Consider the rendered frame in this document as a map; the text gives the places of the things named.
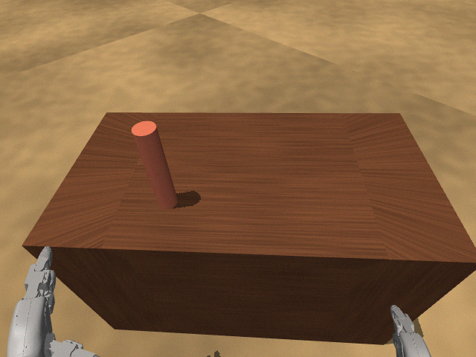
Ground can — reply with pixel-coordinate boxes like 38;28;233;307
132;121;178;210

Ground right robot hand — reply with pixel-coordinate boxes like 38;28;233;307
390;305;431;357

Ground left robot hand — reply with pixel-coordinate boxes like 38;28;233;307
7;246;99;357

